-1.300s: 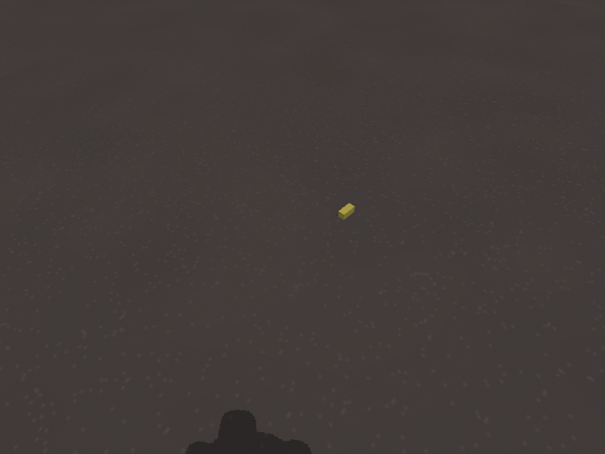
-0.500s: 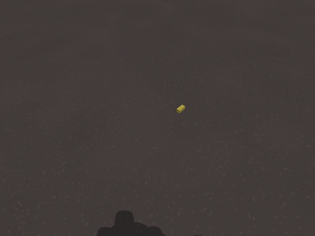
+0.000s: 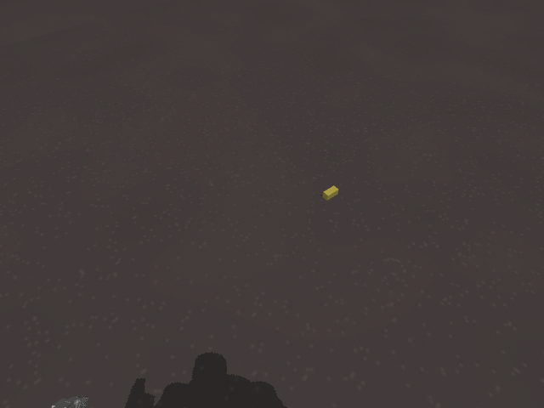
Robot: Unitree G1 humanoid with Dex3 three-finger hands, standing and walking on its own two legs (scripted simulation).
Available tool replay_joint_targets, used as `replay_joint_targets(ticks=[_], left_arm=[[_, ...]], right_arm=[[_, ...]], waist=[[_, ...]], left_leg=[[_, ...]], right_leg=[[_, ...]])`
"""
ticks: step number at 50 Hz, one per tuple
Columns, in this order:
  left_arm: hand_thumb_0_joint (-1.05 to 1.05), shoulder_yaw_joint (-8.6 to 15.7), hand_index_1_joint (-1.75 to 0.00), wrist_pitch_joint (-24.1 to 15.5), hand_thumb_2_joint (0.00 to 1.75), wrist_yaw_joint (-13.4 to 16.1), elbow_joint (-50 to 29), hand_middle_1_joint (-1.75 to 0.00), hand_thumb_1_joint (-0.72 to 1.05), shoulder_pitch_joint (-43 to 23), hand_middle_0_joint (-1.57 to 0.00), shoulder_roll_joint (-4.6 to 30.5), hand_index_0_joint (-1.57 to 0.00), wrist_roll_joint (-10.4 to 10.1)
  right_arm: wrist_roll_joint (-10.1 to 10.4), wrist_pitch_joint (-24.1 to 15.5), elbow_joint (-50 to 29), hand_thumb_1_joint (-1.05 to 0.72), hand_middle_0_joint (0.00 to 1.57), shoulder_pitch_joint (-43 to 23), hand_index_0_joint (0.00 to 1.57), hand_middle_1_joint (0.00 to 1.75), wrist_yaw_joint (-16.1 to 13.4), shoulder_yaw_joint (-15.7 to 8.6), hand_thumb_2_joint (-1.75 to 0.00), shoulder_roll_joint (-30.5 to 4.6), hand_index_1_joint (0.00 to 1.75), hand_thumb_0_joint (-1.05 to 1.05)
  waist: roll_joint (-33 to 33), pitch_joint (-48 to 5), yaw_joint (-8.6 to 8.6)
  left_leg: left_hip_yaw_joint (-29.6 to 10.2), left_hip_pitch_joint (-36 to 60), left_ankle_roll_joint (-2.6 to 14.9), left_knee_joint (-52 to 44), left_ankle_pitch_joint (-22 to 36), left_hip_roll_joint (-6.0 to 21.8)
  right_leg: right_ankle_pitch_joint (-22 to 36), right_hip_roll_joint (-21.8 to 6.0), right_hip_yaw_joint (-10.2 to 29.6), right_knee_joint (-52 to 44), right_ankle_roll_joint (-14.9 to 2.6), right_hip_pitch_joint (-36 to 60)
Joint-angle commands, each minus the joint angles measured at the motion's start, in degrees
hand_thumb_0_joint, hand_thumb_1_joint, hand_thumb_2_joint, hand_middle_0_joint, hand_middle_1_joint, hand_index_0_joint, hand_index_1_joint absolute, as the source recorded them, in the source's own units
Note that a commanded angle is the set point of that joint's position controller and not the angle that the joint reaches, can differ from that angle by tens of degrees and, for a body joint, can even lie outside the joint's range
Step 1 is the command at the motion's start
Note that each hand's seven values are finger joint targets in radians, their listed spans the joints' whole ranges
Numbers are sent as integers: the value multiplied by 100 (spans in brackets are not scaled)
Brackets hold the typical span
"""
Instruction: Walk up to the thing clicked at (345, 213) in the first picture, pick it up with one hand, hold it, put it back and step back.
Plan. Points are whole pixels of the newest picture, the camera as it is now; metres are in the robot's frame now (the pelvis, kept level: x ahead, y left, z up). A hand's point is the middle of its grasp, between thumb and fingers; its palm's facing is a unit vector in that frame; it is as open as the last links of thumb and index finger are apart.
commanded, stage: walk up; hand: left
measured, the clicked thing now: (330, 193) +1.24 -0.28 -0.75
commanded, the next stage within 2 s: none
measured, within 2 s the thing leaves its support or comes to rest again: neither
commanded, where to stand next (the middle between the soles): +1.06 -0.69 m, yaw +42 degrees
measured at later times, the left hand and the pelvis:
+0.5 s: hand out of the picture +0.12 +0.14 -0.18, palm faces +0.21 -0.92 -0.32, open 7.4 cm; pelvis +0.16 -0.13 -0.03, yaw +14 degrees
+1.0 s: hand (307, 373) +0.23 -0.04 -0.14, palm faces +0.46 -0.81 -0.36, open 7.4 cm; pelvis +0.36 -0.29 +0.00, yaw +27 degrees
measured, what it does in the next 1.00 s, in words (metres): walks ahead, turning left: right foot, then left foot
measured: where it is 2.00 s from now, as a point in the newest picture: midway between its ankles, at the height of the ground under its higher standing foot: (401, 275)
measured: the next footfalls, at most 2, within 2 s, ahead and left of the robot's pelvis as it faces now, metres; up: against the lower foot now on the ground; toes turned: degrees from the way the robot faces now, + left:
right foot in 0.10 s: +0.06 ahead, -0.17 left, +0.00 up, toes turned +4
left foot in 0.42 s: +0.27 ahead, +0.00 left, +0.00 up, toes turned +19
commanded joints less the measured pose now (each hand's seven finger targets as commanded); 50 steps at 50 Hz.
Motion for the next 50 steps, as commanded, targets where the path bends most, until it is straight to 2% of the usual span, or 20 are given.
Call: replay_joint_targets(ticks=[1, 4, 6, 7, 8, 13, 19, 20, 21, 22, 23, 28, 34, 37, 38, 39, 40, 41, 45, 50], left_arm=[[0, 247, -30, -212, 90, -134, -966, -30, 90, -883, -20, 847, -20, 59], [0, 276, -30, -234, 90, -119, -914, -30, 90, -483, -20, 851, -20, 11], [0, 490, -30, -310, 90, -3, -471, -30, 90, 1293, -20, 1327, -20, 32], [0, 581, -30, -323, 90, 61, -490, -30, 90, 1326, -20, 2075, -20, 56], [0, 503, -30, -275, 90, 72, -725, -30, 90, 841, -20, 1947, -20, -29], [0, 197, -30, -299, 90, 163, -928, -30, 90, 423, -20, 1133, -20, -189], [0, 54, -30, -222, 90, 158, -1477, -30, 90, 386, -20, 980, -20, -204], [0, -7, -30, -222, 90, 182, -1597, -30, 90, 440, -20, 829, -20, -150], [0, -69, -30, -211, 90, 200, -1649, -30, 90, 751, -20, 513, -20, -109], [0, -52, -30, -160, 90, 171, -1708, -30, 90, 1019, -20, 651, -20, -58], [0, 125, -30, -86, 90, 134, -1634, -30, 90, 1045, -20, 1504, -20, -109], [0, 231, -30, 54, 90, -101, -1094, -30, 90, 1492, -20, 1314, -20, -76], [0, 314, -30, 145, 90, -227, -1235, -30, 90, 1463, -20, 1080, -20, -84], [0, 447, -30, 132, 90, -135, -920, -30, 90, 2467, -20, 1166, -20, -111], [0, 549, -30, 81, 90, -52, -741, -30, 90, 3067, -20, 1399, -20, -26], [0, 606, -30, 11, 90, 42, -914, -30, 90, 3111, -20, 1890, -20, 93], [0, 508, -30, -67, 90, 108, -1440, -30, 90, 1600, -20, 2118, -20, 15], [0, 489, -30, -110, 90, 118, -1584, -30, 90, 921, -20, 2085, -20, -121], [0, 328, -30, -203, 90, 159, -1253, -30, 90, 1003, -20, 1440, -20, -92], [0, 194, -30, -170, 90, 123, -1498, -30, 90, 940, -20, 1280, -20, -21]], right_arm=[[44, -256, -708, -90, 20, 132, 20, 30, -195, -573, -90, -2033, 30, 0], [36, -219, -844, -90, 20, -92, 20, 30, -205, -544, -90, -2059, 30, 0], [81, -181, -1236, -90, 20, -908, 20, 30, -207, -300, -90, -1442, 30, 0], [165, -184, -1362, -90, 20, -833, 20, 30, -269, -107, -90, -988, 30, 0], [92, -179, -1322, -90, 20, -879, 20, 30, -364, -177, -90, -1514, 30, 0], [228, -166, -901, -90, 20, 94, 20, 30, -87, -100, -90, -1433, 30, 0], [256, -137, -895, -90, 20, 1326, 20, 30, -298, -312, -90, -1329, 30, 0], [221, -134, -783, -90, 20, 2040, 20, 30, -391, -450, -90, -1596, 30, 0], [138, -141, -820, -90, 20, 2243, 20, 30, -494, -583, -90, -1978, 30, 0], [166, -170, -1154, -90, 20, 1977, 20, 30, -590, -678, -90, -2359, 30, 0], [472, -202, -1396, -90, 20, 1340, 20, 30, -643, -719, -90, -2604, 30, 0], [232, -379, -1452, -90, 20, -25, 20, 30, -521, -375, -90, -2104, 30, 0], [33, -436, -1358, -90, 20, -148, 20, 30, -421, -555, -90, -2434, 30, 0], [-16, -295, -1468, -90, 20, -939, 20, 30, -490, -498, -90, -2244, 30, 0], [-42, -223, -1504, -90, 20, -948, 20, 30, -541, -373, -90, -1756, 30, 0], [69, -192, -1518, -90, 20, -753, 20, 30, -593, -177, -90, -1126, 30, 0], [142, -179, -1562, -90, 20, -516, 20, 30, -664, -227, -90, -1299, 30, 0], [197, -204, -1310, -90, 20, -281, 20, 30, -638, -303, -90, -1660, 30, 0], [292, -305, -753, -90, 20, 233, 20, 30, -429, -271, -90, -1672, 30, 0], [296, -360, -895, -90, 20, 515, 20, 30, -384, -228, -90, -1432, 30, 0]], waist=[[1265, 35, -174], [1418, -114, 92], [-69, -622, 1244], [-1910, -175, 1138], [-1011, 216, 884], [-374, 505, 190], [-88, -260, -399], [278, -564, -733], [1228, -673, -820], [955, -982, -622], [478, -1010, -579], [719, 497, 294], [1506, 226, 299], [846, -67, 1020], [-318, 4, 1363], [-1932, 384, 1479], [-1431, 744, 597], [-747, 872, 211], [-636, 913, 174], [-387, 402, 137]], left_leg=[[-2546, 970, 1437, -1286, -1348, 1772], [-1831, 437, 1171, -754, -128, 1387], [-141, -2029, 406, 1584, -163, 205], [881, -3798, 250, 3020, -1548, -472], [826, -4019, 237, 3552, -1337, 402], [870, -2386, 427, 2634, -89, 560], [1592, 1349, 511, 349, 1450, -82], [1079, 2291, 765, 185, 1240, 256], [-952, 3142, 1298, -136, -50, 1376], [-3439, 2912, 1724, -839, -2118, 2705], [-4634, 2147, 2153, -1783, -3171, 3285], [-1076, -1448, 1193, -1564, -2187, 1766], [-695, -1711, 1046, -1184, -2422, 1376], [-52, -2717, 768, 89, -2667, 887], [493, -3438, 555, 1775, -2808, 350], [906, -4225, 239, 4036, -2235, -381], [486, -3947, 202, 4503, -1493, -54], [387, -3520, 271, 4440, -1006, 409], [800, -2550, 264, 2790, -748, 620], [1156, -1185, 387, 1226, -158, 336]], right_leg=[[-336, -344, 438, 130, 134, -1485], [-29, -166, 46, -532, 147, -473], [-105, -479, 457, -2587, 86, 2729], [-145, -1985, 2577, -3172, -212, 3292], [559, -2580, 2706, -3039, -723, 2854], [4143, -1019, -303, -2219, -37, 1857], [4580, -671, -1066, -286, -103, 167], [4179, -553, -1105, 773, 21, -475], [976, -92, -929, 2362, 186, -1999], [-428, -17, -252, 3587, 322, -2611], [-182, -222, 455, 4090, 329, -2565], [506, -880, 86, 2391, 234, -1028], [585, -628, -606, 956, 223, -443], [939, -303, -1127, -104, 271, 1266], [266, -319, -796, -953, 242, 1811], [-2082, -1640, 1733, -2518, -47, 1201], [-3150, -2441, 3460, -3892, -674, 297], [-3086, -2367, 3115, -3797, -787, 21], [-478, -1487, 700, -2545, -936, 142], [924, -1525, 67, -2189, -1136, 270]])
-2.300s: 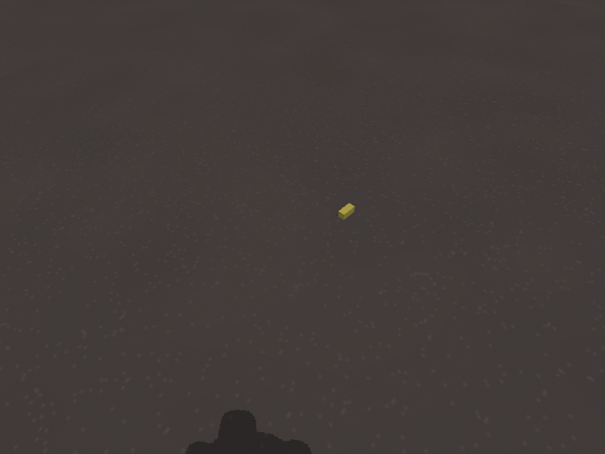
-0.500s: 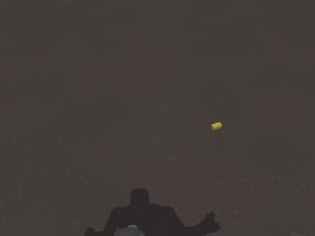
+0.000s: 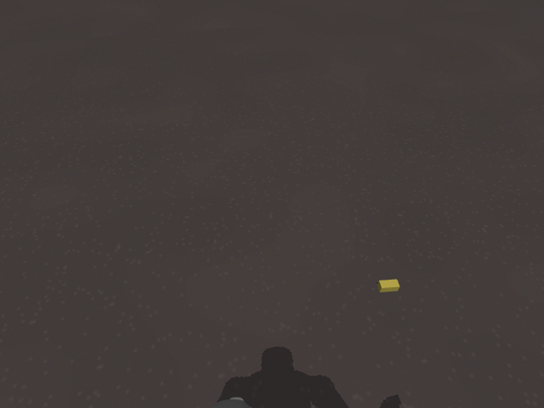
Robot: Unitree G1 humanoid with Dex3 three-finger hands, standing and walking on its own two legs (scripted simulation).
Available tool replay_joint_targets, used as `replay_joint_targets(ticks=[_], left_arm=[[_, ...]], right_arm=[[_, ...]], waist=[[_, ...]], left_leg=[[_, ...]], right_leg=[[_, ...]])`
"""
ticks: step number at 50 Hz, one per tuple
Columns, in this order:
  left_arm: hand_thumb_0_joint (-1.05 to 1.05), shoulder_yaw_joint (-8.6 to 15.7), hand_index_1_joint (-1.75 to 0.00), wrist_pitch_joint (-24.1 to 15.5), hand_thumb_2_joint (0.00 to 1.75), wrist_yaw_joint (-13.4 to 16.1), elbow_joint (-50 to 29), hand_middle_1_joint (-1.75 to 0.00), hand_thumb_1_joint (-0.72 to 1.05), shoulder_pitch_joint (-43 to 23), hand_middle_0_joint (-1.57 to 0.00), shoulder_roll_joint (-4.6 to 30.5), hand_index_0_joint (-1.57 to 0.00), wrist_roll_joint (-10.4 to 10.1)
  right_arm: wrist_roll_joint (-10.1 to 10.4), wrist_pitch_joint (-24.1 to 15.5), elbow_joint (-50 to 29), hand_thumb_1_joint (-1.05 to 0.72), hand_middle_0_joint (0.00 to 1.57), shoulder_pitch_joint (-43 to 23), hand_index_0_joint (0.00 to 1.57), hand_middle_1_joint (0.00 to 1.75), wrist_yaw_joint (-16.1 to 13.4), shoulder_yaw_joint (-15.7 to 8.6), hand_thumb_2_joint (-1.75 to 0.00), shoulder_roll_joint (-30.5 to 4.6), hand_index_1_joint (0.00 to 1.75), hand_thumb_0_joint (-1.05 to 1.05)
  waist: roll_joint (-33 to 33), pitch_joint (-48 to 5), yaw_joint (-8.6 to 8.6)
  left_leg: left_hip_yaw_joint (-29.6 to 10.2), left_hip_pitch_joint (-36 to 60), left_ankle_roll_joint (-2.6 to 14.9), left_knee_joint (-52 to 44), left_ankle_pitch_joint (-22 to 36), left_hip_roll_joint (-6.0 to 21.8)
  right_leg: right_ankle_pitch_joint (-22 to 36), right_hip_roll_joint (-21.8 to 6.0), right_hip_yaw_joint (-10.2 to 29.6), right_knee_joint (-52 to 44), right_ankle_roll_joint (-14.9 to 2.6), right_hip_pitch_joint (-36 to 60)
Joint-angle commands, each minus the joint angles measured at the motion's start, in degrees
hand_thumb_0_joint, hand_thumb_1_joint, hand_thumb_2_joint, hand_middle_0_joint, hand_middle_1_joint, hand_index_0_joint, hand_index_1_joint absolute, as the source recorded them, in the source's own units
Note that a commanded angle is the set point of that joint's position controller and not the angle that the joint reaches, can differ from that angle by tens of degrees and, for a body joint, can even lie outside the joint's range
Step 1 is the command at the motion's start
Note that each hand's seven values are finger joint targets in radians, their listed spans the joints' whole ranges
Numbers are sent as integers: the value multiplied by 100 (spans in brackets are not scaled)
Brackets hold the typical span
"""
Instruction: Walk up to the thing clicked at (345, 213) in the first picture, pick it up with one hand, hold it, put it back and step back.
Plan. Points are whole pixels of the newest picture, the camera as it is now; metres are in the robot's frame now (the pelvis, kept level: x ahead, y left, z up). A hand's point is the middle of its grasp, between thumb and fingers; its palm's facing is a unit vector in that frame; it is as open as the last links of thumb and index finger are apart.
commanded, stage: walk up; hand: left
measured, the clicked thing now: (388, 285) +0.78 -0.39 -0.75
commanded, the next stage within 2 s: none
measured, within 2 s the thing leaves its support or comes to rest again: neither
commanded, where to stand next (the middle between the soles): +0.44 -0.67 m, yaw +15 degrees
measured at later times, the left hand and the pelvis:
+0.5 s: hand (242, 402) +0.18 +0.09 -0.16, palm faces +0.12 -0.91 -0.40, open 7.4 cm; pelvis +0.11 -0.22 -0.04, yaw +9 degrees
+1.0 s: hand (355, 390) +0.23 -0.10 -0.18, palm faces +0.11 -0.94 -0.32, open 7.4 cm; pelvis +0.21 -0.40 -0.02, yaw +11 degrees
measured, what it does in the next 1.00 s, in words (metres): steps to the right: left foot, then right foot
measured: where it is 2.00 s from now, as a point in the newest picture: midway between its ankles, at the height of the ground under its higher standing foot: outside the picture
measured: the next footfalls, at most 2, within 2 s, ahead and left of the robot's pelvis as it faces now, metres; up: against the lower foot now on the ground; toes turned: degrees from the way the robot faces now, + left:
left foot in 0.10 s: +0.15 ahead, +0.06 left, +0.00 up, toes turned +7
right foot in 0.42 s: +0.22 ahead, -0.36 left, +0.00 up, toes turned +5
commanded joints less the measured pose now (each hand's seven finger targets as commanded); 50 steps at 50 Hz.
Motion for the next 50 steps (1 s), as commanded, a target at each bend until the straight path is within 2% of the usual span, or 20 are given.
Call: replay_joint_targets(ticks=[1, 3, 5, 6, 10, 18, 21, 22, 23, 24, 28, 32, 34, 35, 36, 37, 38, 42, 45, 50], left_arm=[[0, 306, -30, -154, 90, 70, -884, -30, 90, -781, -20, 1290, -20, -31], [0, 154, -30, -137, 90, 80, -1054, -30, 90, -647, -20, 933, -20, -119], [0, 96, -30, -61, 90, 92, -1241, -30, 90, -334, -20, 702, -20, -37], [0, 272, -30, 58, 90, 126, -1156, -30, 90, -217, -20, 1410, -20, -43], [0, 411, -30, 131, 90, 119, -879, -30, 90, -320, -20, 1393, -20, -69], [0, 495, -30, 201, 90, -81, -907, -30, 90, -689, -20, 1207, -20, -108], [0, 679, -30, 133, 90, 25, -286, -30, 90, 761, -20, 1370, -20, -53], [0, 757, -30, 79, 90, 81, -266, -30, 90, 1148, -20, 1834, -20, 65], [0, 728, -30, 4, 90, 153, -700, -30, 90, -16, -20, 2250, -20, -26], [0, 730, -30, -24, 90, 179, -888, -30, 90, -583, -20, 2180, -20, -175], [0, 534, -30, -66, 90, 223, -750, -30, 90, -938, -20, 1530, -20, -116], [0, 343, -30, -19, 90, 186, -911, -30, 90, -1013, -20, 1225, -20, -41], [0, 229, -30, 63, 90, 149, -1100, -30, 90, -1370, -20, 1091, -20, -64], [0, 131, -30, 67, 90, 142, -1189, -30, 90, -1329, -20, 851, -20, -89], [0, 34, -30, 61, 90, 154, -1248, -30, 90, -994, -20, 475, -20, -117], [0, 117, -30, 196, 90, 199, -1113, -30, 90, -651, -20, 801, -20, -65], [0, 241, -30, 274, 90, 224, -948, -30, 90, -442, -20, 1364, -20, -21], [0, 359, -30, 248, 90, 176, -672, -30, 90, -374, -20, 1417, -20, -34], [0, 392, -30, 283, 90, 94, -625, -30, 90, -476, -20, 1347, -20, -18], [0, 408, -30, 332, 90, -15, -693, -30, 90, -762, -20, 1245, -20, -80]], right_arm=[[69, -210, -247, -90, 20, 834, 20, 30, -111, -293, -90, -908, 30, 0], [-21, -256, -91, -90, 20, 1794, 20, 30, -257, -393, -90, -1125, 30, 0], [-151, -219, -456, -90, 20, 1807, 20, 30, -448, -663, -90, -2060, 30, 0], [89, -195, -691, -90, 20, 1341, 20, 30, -490, -684, -90, -2266, 30, 0], [20, -215, -673, -90, 20, 668, 20, 30, -437, -430, -90, -1671, 30, 0], [-218, -196, -611, -90, 20, 196, 20, 30, -341, -599, -90, -2249, 30, 0], [-285, -49, -607, -90, 20, -295, 20, 30, -377, -365, -90, -1578, 30, 0], [-210, -14, -636, -90, 20, -209, 20, 30, -429, -142, -90, -880, 30, 0], [-127, -3, -742, -90, 20, -283, 20, 30, -540, -274, -90, -1077, 30, 0], [-75, -33, -552, -90, 20, -278, 20, 30, -541, -303, -90, -1378, 30, 0], [-3, -140, 174, -90, 20, 626, 20, 30, -373, -260, -90, -1310, 30, 0], [13, -166, 179, -90, 20, 978, 20, 30, -326, -239, -90, -1055, 30, 0], [7, -200, 345, -90, 20, 1640, 20, 30, -359, -275, -90, -1065, 30, 0], [-57, -204, 381, -90, 20, 1976, 20, 30, -428, -396, -90, -1298, 30, 0], [-182, -216, 219, -90, 20, 2042, 20, 30, -505, -545, -90, -1828, 30, 0], [-173, -185, -103, -90, 20, 1616, 20, 30, -594, -593, -90, -2089, 30, 0], [10, -170, -229, -90, 20, 1205, 20, 30, -589, -608, -90, -2203, 30, 0], [-68, -198, -244, -90, 20, 582, 20, 30, -490, -444, -90, -1666, 30, 0], [-108, -235, -254, -90, 20, 709, 20, 30, -441, -490, -90, -1782, 30, 0], [-211, -197, -306, -90, 20, 511, 20, 30, -389, -633, -90, -2189, 30, 0]], waist=[[-473, 143, -537], [244, -673, -974], [1125, -776, -890], [488, -797, -900], [406, 10, -529], [1374, 1, -536], [-194, -408, 400], [-1973, -65, 705], [-2037, 175, 151], [-1177, 368, -179], [-1092, 452, -540], [-987, 220, -550], [-578, -76, -936], [33, -285, -1174], [1303, -543, -1166], [632, -493, -922], [86, -373, -866], [463, 79, -540], [628, 114, -652], [1343, 125, -742]], left_leg=[[92, 971, 97, -1617, 1092, -71], [-304, 2956, 180, -2600, 1892, 25], [-4353, 3971, 974, -3171, 333, 2324], [-5230, 3544, 1667, -3394, -107, 2961], [-2561, 1565, 1152, -2839, 1260, 1657], [-2112, -25, 999, -2751, -1163, 1270], [-711, -1397, 435, -346, -840, 378], [-217, -2568, 100, 1776, -1354, -380], [-660, -2656, 57, 2221, -1306, -352], [-911, -2320, 72, 2234, -769, 20], [-223, -835, 41, 840, -331, 232], [85, 310, 136, -692, 103, -58], [29, 1904, 184, -1768, 1316, -104], [-610, 2831, 211, -2288, 1391, 234], [-3114, 3557, 526, -3150, 531, 1627], [-4700, 3133, 886, -3605, -242, 2691], [-4673, 2635, 1043, -3659, -392, 2879], [-2367, 1455, 927, -3215, 10, 1812], [-1934, 1242, 1107, -2987, 279, 1700], [-1710, 842, 1028, -2907, -923, 1608]], right_leg=[[522, -1115, 1164, -1069, -933, -191], [1916, -635, 450, 911, -486, -696], [-1110, 52, 974, 3018, 155, -3117], [-1264, -142, 1606, 3704, 369, -3233], [-533, -586, 1685, 3478, 339, -2412], [-537, -353, 1009, 2003, 304, -1331], [-310, 258, 421, 310, 309, 1001], [-1748, -770, 2371, -810, -11, 874], [-2392, -1793, 4741, -2218, -789, 284], [-2560, -1859, 4763, -2311, -931, -15], [-225, -1127, 2530, -1032, -1138, -478], [986, -985, 2089, -850, -1150, -490], [655, -780, 1619, -152, -887, -1268], [628, -519, 1299, 785, -586, -1856], [-517, 79, 1012, 2101, -121, -2856], [-931, 248, 1638, 3028, 172, -3147], [-1040, 79, 2007, 3453, 192, -3051], [-321, -199, 1993, 3449, 278, -2455], [-161, -274, 1834, 3533, 418, -2460], [-488, -474, 1299, 2448, 463, -2206]])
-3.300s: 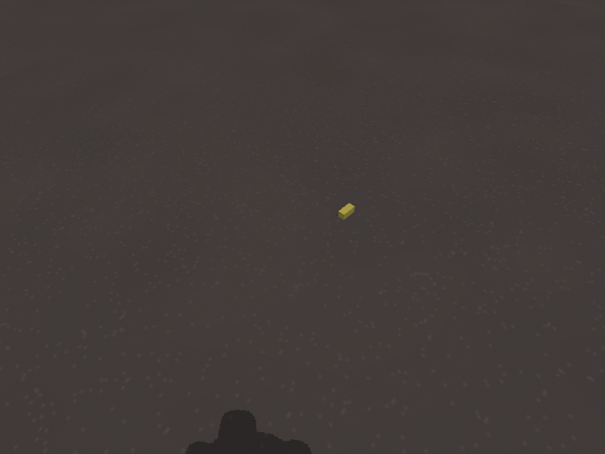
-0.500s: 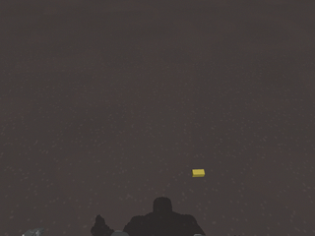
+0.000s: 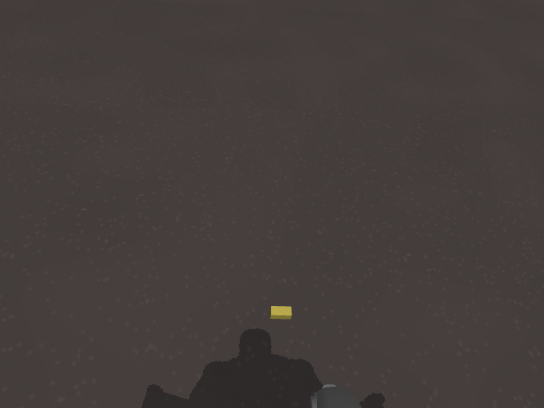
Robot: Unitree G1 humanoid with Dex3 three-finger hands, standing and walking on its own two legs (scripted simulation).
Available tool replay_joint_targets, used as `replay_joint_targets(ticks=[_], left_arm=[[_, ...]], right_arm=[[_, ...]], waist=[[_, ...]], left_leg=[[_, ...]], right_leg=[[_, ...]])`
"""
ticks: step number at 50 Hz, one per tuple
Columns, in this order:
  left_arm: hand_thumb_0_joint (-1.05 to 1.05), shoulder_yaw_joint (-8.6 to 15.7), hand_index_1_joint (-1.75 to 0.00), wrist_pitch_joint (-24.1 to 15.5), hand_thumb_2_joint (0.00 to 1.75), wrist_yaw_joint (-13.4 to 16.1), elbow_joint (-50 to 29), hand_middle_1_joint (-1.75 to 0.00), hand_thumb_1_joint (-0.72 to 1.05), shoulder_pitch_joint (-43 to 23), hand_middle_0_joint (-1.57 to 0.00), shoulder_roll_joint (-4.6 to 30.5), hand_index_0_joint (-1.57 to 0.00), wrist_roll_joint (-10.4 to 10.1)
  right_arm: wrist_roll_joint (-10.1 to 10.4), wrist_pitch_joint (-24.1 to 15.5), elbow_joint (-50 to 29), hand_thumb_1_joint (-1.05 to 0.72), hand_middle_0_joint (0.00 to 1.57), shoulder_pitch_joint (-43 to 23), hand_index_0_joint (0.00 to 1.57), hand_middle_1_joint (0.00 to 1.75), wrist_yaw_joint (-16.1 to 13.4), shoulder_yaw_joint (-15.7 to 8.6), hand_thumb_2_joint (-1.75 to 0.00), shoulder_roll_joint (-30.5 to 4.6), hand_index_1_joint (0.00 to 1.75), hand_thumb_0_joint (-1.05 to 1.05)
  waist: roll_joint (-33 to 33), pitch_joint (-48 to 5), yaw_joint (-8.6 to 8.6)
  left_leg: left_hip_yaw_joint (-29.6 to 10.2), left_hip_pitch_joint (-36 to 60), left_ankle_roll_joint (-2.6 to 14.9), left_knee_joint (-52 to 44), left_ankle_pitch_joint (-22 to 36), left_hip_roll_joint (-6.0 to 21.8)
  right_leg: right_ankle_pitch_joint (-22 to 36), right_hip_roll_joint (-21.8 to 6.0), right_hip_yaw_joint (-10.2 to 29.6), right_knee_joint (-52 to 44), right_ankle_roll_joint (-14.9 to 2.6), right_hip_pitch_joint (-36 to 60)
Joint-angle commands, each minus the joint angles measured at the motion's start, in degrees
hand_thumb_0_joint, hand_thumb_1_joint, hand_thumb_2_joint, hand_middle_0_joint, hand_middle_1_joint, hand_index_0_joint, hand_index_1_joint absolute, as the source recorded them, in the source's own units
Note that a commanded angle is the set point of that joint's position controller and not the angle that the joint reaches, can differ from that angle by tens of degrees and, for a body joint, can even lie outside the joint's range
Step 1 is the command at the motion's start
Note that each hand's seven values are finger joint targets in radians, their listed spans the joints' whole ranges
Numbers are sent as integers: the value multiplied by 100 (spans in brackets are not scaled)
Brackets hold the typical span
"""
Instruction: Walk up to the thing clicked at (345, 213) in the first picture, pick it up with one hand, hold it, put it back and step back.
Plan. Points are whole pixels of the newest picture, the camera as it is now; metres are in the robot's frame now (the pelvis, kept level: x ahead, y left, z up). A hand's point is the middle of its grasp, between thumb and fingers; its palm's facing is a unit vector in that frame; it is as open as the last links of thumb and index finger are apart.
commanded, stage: walk up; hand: left
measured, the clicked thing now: (280, 312) +0.56 -0.10 -0.73
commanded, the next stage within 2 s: none
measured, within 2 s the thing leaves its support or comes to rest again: neither
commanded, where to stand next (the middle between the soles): +0.18 -0.31 m, yaw +5 degrees
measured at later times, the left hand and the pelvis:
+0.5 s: hand out of the picture +0.11 +0.05 -0.17, palm faces -0.02 -0.94 -0.33, open 7.4 cm; pelvis +0.05 -0.22 -0.01, yaw +3 degrees
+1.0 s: hand out of the picture +0.11 -0.12 -0.14, palm faces +0.05 -0.89 -0.45, open 7.4 cm; pelvis +0.09 -0.39 -0.01, yaw +3 degrees
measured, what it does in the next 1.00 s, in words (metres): steps to the right: right foot, then left foot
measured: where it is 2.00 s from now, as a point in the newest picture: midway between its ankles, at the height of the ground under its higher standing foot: outside the picture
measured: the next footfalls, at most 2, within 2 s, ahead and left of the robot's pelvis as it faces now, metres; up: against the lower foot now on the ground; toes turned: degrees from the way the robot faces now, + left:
right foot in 0.12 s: +0.10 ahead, -0.27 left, +0.00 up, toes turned -2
left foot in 0.38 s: +0.15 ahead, -0.11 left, +0.00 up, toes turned +8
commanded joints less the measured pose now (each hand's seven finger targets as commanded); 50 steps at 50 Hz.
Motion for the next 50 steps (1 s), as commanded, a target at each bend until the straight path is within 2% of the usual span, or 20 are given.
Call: replay_joint_targets(ticks=[1, 4, 6, 7, 8, 12, 17, 18, 20, 21, 25, 27, 33, 35, 36, 37, 38, 42, 46, 50], left_arm=[[0, 379, -30, -133, 90, -32, -582, -30, 90, -194, -20, 996, -20, -49], [0, 466, -30, -164, 90, -25, -289, -30, 90, 520, -20, 963, -20, -74], [0, 622, -30, -231, 90, 56, 126, -30, 90, 1557, -20, 1280, -20, 71], [0, 641, -30, -323, 90, 123, -122, -30, 90, 1409, -20, 1734, -20, 146], [0, 610, -30, -371, 90, 205, -483, -30, 90, 214, -20, 2089, -20, 40], [0, 443, -30, -384, 90, 265, -518, -30, 90, -441, -20, 1468, -20, -41], [0, 163, -30, -300, 90, 242, -820, -30, 90, -962, -20, 1004, -20, -6], [0, 48, -30, -280, 90, 250, -877, -30, 90, -971, -20, 725, -20, -32], [0, 2, -30, -218, 90, 294, -867, -30, 90, -349, -20, 564, -20, -50], [0, 137, -30, -165, 90, 338, -737, -30, 90, -142, -20, 1111, -20, -11], [0, 311, -30, -204, 90, 308, -639, -30, 90, -262, -20, 1160, -20, -69], [0, 346, -30, -189, 90, 230, -624, -30, 90, -227, -20, 1106, -20, -66], [0, 178, -30, -311, 90, 253, -57, -30, 90, 346, -20, 732, -20, -344], [0, 291, -30, -421, 90, 409, 435, -30, 90, 994, -20, 841, -20, -277], [0, 342, -30, -501, 90, 478, 414, -30, 90, 1138, -20, 1215, -20, -184], [0, 322, -30, -608, 90, 548, 46, -30, 90, 290, -20, 1743, -20, -147], [0, 316, -30, -667, 90, 594, -97, -30, 90, -468, -20, 2020, -20, -234], [0, 204, -30, -946, 90, 695, 287, -30, 90, -613, -20, 1555, -20, -281], [0, 147, -30, -1112, 90, 910, 578, -30, 90, 155, -20, 1503, -20, -359], [0, 122, -30, -1155, 90, 1076, 441, -30, 90, 363, -20, 1393, -20, -376]], right_arm=[[-33, -58, -244, -90, 20, 91, 20, 30, -165, -745, -90, -2387, 30, 0], [-30, 63, -264, -90, 20, -632, 20, 30, -154, -711, -90, -2432, 30, 0], [-93, 212, -140, -90, 20, -410, 20, 30, -185, -428, -90, -1522, 30, 0], [34, 245, -307, -90, 20, -473, 20, 30, -199, -257, -90, -1007, 30, 0], [88, 228, -400, -90, 20, -604, 20, 30, -342, -425, -90, -1263, 30, 0], [217, 111, 391, -90, 20, 247, 20, 30, -259, -417, -90, -1601, 30, 0], [213, -12, 632, -90, 20, 1387, 20, 30, -224, -395, -90, -1220, 30, 0], [154, -51, 682, -90, 20, 1727, 20, 30, -276, -473, -90, -1387, 30, 0], [12, -68, 156, -90, 20, 1182, 20, 30, -413, -732, -90, -2342, 30, 0], [190, -59, 27, -90, 20, 942, 20, 30, -402, -768, -90, -2478, 30, 0], [128, -56, -157, -90, 20, 372, 20, 30, -356, -625, -90, -1871, 30, 0], [73, -62, -258, -90, 20, 328, 20, 30, -308, -643, -90, -1874, 30, 0], [-89, 140, -543, -90, 20, -817, 20, 30, 47, -593, -90, -1941, 30, 0], [-130, 355, -439, -90, 20, -659, 20, 30, 122, -411, -90, -1381, 30, 0], [-81, 414, -529, -90, 20, -615, 20, 30, 133, -207, -90, -774, 30, 0], [37, 396, -710, -90, 20, -655, 20, 30, 112, -161, -90, -602, 30, 0], [76, 383, -663, -90, 20, -1005, 20, 30, 65, -316, -90, -1099, 30, 0], [159, 397, 46, -90, 20, -401, 20, 30, 203, -348, -90, -1328, 30, 0], [33, 608, -328, -90, 20, -961, 20, 30, 358, -411, -90, -1156, 30, 0], [-11, 727, -621, -90, 20, -1253, 20, 30, 451, -497, -90, -1061, 30, 0]], waist=[[1930, -262, -96], [2002, -383, 493], [-248, -581, 1077], [-1481, -204, 1113], [-1224, 26, 543], [-778, 24, 28], [-338, -281, -373], [241, -479, -545], [1138, -583, -211], [686, -683, -215], [1010, -318, 79], [1201, -335, 65], [2370, -669, 278], [804, -675, 631], [-598, -370, 779], [-1043, -164, 377], [-267, 52, 207], [-173, 37, -65], [-133, -177, 203], [60, -502, 234]], left_leg=[[-1468, -12, 1208, -1681, -1790, 1068], [-813, -1152, 871, -1151, -1744, 859], [271, -2267, 444, 1584, -2149, -89], [176, -3189, 241, 3186, -2300, -819], [-604, -2882, 246, 3355, -1821, -688], [-186, -1548, 220, 2402, -1178, -291], [113, 916, 391, -356, 143, -549], [-408, 1664, 298, -1078, 577, -327], [-4268, 2232, 996, -2137, 59, 1980], [-4514, 1948, 1321, -2086, 292, 2375], [-2078, 783, 1400, -1302, 1367, 1329], [-1699, 439, 1486, -1127, 1464, 1216], [-784, -716, 1012, -1007, -1568, 509], [-139, -1474, 703, 1048, -1878, -71], [222, -2253, 445, 2626, -1876, -437], [-816, -2424, 196, 2885, -1716, -722], [-1296, -2160, 142, 2956, -1445, -388], [-830, -1542, 199, 2325, -969, -131], [-1020, -1700, 179, 2377, -854, -227], [-1031, -1596, 34, 2492, -759, -350]], right_leg=[[-471, -144, -427, -666, 21, -108], [46, 79, -951, -1831, -131, 1529], [-582, 418, -870, -2741, -237, 2614], [-2026, -767, 1783, -4309, -687, 1811], [-2221, -1344, 3164, -5325, -1186, 1365], [-448, -769, 1162, -3921, -1428, 1116], [1376, -495, 220, -2855, -1403, 443], [1124, -249, -147, -1914, -1079, 37], [-552, 553, 123, 121, -316, -1361], [-913, 416, 525, 628, -221, -1272], [-326, 256, 573, 1174, -143, -753], [-229, 304, 392, 1336, -57, -516], [-371, 407, -931, -1326, -20, 1436], [-331, 817, -1036, -2444, 57, 2371], [-1483, 93, 520, -3285, -281, 2049], [-1630, -1196, 3306, -4593, -948, 1239], [-1802, -1594, 3926, -4974, -1348, 860], [527, -1169, 2096, -3549, -1203, 1317], [3580, -1215, 1824, -3130, -1212, 2236], [4438, -1168, 1474, -2898, -1293, 2577]])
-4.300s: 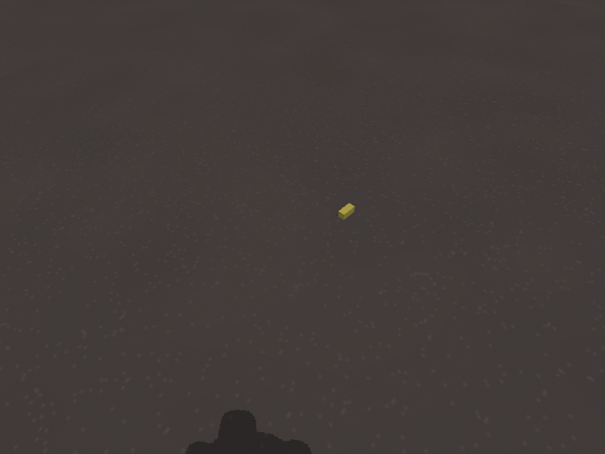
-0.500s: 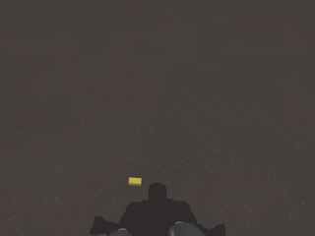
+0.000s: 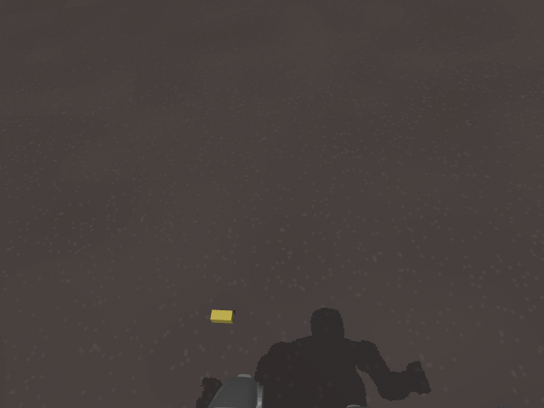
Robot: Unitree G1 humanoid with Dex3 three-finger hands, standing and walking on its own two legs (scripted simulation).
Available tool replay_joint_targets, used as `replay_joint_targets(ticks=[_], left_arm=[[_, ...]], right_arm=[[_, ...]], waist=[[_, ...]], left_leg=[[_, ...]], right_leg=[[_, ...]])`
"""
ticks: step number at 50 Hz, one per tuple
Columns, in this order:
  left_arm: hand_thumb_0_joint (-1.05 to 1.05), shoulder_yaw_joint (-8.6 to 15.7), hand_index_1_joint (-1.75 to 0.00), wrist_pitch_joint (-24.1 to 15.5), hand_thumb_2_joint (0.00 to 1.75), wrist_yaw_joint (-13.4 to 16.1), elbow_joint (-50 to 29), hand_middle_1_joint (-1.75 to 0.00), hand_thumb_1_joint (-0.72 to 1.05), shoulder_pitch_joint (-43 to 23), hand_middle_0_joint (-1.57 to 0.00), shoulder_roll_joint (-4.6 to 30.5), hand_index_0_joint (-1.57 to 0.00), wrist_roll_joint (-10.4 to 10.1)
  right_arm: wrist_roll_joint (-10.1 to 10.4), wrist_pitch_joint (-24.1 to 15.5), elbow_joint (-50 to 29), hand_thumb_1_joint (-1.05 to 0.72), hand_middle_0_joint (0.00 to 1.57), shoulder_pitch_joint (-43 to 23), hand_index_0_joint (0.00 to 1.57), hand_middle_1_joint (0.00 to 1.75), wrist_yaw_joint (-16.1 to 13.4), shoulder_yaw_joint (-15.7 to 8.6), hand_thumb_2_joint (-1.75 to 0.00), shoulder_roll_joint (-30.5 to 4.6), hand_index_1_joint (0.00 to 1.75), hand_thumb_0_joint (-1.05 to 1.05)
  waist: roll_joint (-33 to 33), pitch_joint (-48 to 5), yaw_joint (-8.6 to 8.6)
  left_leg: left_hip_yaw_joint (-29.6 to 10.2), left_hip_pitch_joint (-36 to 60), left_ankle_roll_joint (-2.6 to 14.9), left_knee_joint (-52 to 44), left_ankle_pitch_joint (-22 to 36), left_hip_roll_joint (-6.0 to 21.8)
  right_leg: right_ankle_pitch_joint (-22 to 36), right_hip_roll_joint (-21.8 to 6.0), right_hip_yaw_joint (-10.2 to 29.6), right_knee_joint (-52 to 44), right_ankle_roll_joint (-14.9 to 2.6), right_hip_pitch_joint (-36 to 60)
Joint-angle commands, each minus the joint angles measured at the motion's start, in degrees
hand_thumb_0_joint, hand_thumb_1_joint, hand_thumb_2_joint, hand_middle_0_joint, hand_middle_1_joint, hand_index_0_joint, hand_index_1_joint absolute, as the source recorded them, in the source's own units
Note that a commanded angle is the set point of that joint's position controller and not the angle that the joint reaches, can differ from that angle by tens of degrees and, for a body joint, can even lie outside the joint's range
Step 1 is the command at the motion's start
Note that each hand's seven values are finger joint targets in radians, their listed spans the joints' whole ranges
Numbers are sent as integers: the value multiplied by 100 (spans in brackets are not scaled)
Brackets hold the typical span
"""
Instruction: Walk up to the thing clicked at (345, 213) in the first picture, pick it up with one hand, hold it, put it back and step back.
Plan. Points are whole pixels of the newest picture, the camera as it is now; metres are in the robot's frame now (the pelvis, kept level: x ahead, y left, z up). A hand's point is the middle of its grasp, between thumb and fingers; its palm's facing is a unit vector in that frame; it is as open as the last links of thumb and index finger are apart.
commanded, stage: walk up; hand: left
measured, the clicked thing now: (222, 316) +0.49 +0.27 -0.72
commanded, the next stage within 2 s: stand in 1.64 s
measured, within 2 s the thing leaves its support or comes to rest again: neither
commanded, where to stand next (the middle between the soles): +0.09 +0.08 m, yaw +1 degrees
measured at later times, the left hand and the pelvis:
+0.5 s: hand out of the picture +0.06 +0.34 -0.14, palm faces +0.02 -0.91 -0.42, open 7.4 cm; pelvis -0.01 +0.05 +0.00, yaw +2 degrees
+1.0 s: hand out of the picture +0.05 +0.32 -0.12, palm faces +0.02 -0.93 -0.38, open 7.4 cm; pelvis -0.01 +0.05 +0.03, yaw +2 degrees
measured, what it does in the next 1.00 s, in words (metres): steps on the spot: left foot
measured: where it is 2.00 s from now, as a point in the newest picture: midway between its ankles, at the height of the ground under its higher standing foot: outside the picture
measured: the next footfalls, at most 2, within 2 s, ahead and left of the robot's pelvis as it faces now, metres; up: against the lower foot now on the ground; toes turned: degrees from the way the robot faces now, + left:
left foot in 0.20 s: +0.06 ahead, +0.18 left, +0.00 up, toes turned +1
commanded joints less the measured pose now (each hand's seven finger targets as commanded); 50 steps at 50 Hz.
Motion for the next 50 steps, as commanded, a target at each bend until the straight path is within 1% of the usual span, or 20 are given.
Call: replay_joint_targets(ticks=[1, 7, 10, 11, 12, 13, 15, 19, 20, 21, 22, 23, 25, 26, 28, 31, 33, 37, 44, 50], left_arm=[[0, 595, -30, -189, 90, 334, -402, -30, 90, 466, -20, 2003, -20, -51], [0, 527, -30, -147, 90, 292, -555, -30, 90, 407, -20, 2003, -20, -13], [0, 389, -30, -67, 90, 224, -632, -30, 90, -10, -20, 1819, -20, -106], [0, 295, -30, -72, 90, 214, -662, -30, 90, 114, -20, 1564, -20, -118], [0, 258, -30, -44, 90, 255, -696, -30, 90, -60, -20, 1447, -20, -169], [0, 289, -30, -19, 90, 293, -548, -30, 90, -339, -20, 1623, -20, -98], [0, 304, -30, 8, 90, 213, -401, -30, 90, -218, -20, 1582, -20, -117], [0, 315, -30, -101, 90, 105, 92, -30, 90, 352, -20, 1403, -20, -75], [0, 360, -30, -125, 90, 108, 73, -30, 90, 223, -20, 1644, -20, 14], [0, 397, -30, -153, 90, 110, -26, -30, 90, -35, -20, 1988, -20, 62], [0, 423, -30, -129, 90, 85, -97, -30, 90, -528, -20, 2292, -20, 40], [0, 376, -30, -126, 90, 65, -174, -30, 90, -927, -20, 2115, -20, 31], [0, 228, -30, -55, 90, 29, -134, -30, 90, -1260, -20, 1752, -20, 13], [0, 171, -30, 11, 90, 9, -40, -30, 90, -1076, -20, 1489, -20, -27], [0, 213, -30, 62, 90, -8, 180, -30, 90, -739, -20, 1501, -20, -32], [0, 167, -30, 0, 90, -49, 425, -30, 90, -596, -20, 1310, -20, -82], [0, 164, -30, -32, 90, -54, 470, -30, 90, -765, -20, 1384, -20, -88], [0, 75, -30, 14, 90, -93, 582, -30, 90, -1076, -20, 1329, -20, -91], [0, 31, -30, -36, 90, -101, 869, -30, 90, -1270, -20, 1368, -20, -80], [0, 27, -30, -24, 90, -107, 995, -30, 90, -1533, -20, 1329, -20, -40]], right_arm=[[2, -47, -696, -90, 20, -250, 20, 30, -5, -409, -90, -1049, 30, 0], [109, -83, -767, -90, 20, -523, 20, 30, 46, -424, -90, -804, 30, 0], [98, -198, -410, -90, 20, 195, 20, 30, 30, -474, -90, -829, 30, 0], [43, -234, -410, -90, 20, 343, 20, 30, 6, -556, -90, -1163, 30, 0], [193, -209, -554, -90, 20, 89, 20, 30, 25, -579, -90, -1539, 30, 0], [203, -190, -534, -90, 20, 1, 20, 30, 33, -562, -90, -1475, 30, 0], [175, -178, -604, -90, 20, -333, 20, 30, -20, -407, -90, -1165, 30, 0], [258, -150, -469, -90, 20, -985, 20, 30, -26, -192, -90, -987, 30, 0], [289, -142, -473, -90, 20, -874, 20, 30, -19, -117, -90, -788, 30, 0], [311, -125, -425, -90, 20, -804, 20, 30, -13, -72, -90, -610, 30, 0], [266, -100, -308, -90, 20, -782, 20, 30, -67, -165, -90, -814, 30, 0], [239, -112, -95, -90, 20, -531, 20, 30, -50, -213, -90, -885, 30, 0], [264, -193, 173, -90, 20, -249, 20, 30, 2, -218, -90, -885, 30, 0], [203, -229, 147, -90, 20, -546, 20, 30, 26, -223, -90, -1018, 30, 0], [157, -284, 116, -90, 20, -721, 20, 30, 46, -207, -90, -1233, 30, 0], [162, -300, 170, -90, 20, -1095, 20, 30, 33, -97, -90, -973, 30, 0], [186, -273, 304, -90, 20, -1007, 20, 30, 29, -47, -90, -858, 30, 0], [162, -237, 486, -90, 20, -1033, 20, 30, 40, -46, -90, -893, 30, 0], [230, -240, 787, -90, 20, -997, 20, 30, 52, -15, -90, -790, 30, 0], [249, -187, 967, -90, 20, -971, 20, 30, 67, -23, -90, -684, 30, 0]], waist=[[-1007, -809, 82], [-1479, -974, 87], [-1106, -1291, -368], [-323, -1544, -448], [731, -1787, -485], [774, -1511, -539], [299, -1107, -285], [495, -1001, 230], [21, -968, 156], [-544, -967, 61], [-952, -906, -88], [-796, -694, -310], [-422, -587, -478], [64, -457, -249], [171, -553, -64], [392, -688, 114], [441, -893, 31], [386, -809, -57], [-93, -1020, -168], [-573, -887, -269]], left_leg=[[-448, -714, -84, -90, 18, 240], [166, 365, -7, -1523, -103, 60], [367, 2266, 233, -3141, 1504, -166], [-715, 3154, 560, -3116, 2512, 485], [-2070, 3023, 1388, -3227, 3095, 1661], [-2455, 2400, 1780, -3433, 2943, 1951], [-1582, 2137, 1472, -3172, 3028, 1441], [-821, 1155, 636, -2492, 2818, 802], [-726, 709, 370, -2183, 2365, 612], [-426, 522, 78, -1757, 1466, 126], [-151, 1083, 54, -1434, -237, 24], [-170, 1528, 36, -1614, -285, 123], [-496, 1964, 180, -3111, 726, 286], [-1399, 1649, 412, -3775, 329, 680], [-2231, 1179, 984, -4239, 103, 1370], [-1303, 1076, 532, -3977, 988, 935], [-941, 1189, 235, -3840, 1188, 624], [-1048, 1483, 219, -4367, 376, 687], [-550, 2200, 61, -4226, 1686, 493], [-344, 2462, 7, -4370, 1760, 422]], right_leg=[[4665, -1618, 1952, -1143, -1257, 1580], [4751, -1340, 1344, -745, -1170, 1138], [3746, -900, 650, 81, -634, 152], [2796, -604, 369, 863, -320, -727], [420, -53, -296, 1287, -58, -1027], [-1335, -119, 27, 1406, -66, -864], [-1205, -211, 133, 1298, -104, -795], [1003, -25, -176, -1143, -129, 823], [1443, -387, 553, -1405, -279, 1146], [1130, -1342, 2020, -2012, -746, 948], [1108, -2002, 2468, -2164, -1346, 100], [984, -1888, 2227, -2021, -1311, -304], [970, -970, 895, -1453, -545, -529], [611, -389, 300, -891, -224, -475], [-325, -4, -2, -336, -107, 118], [537, -119, 90, -1285, -186, 827], [1084, -287, 401, -1639, -251, 1076], [815, -226, 252, -1835, -190, 898], [1776, -571, 478, -2449, -180, 1053], [1550, -721, 583, -2982, -141, 973]])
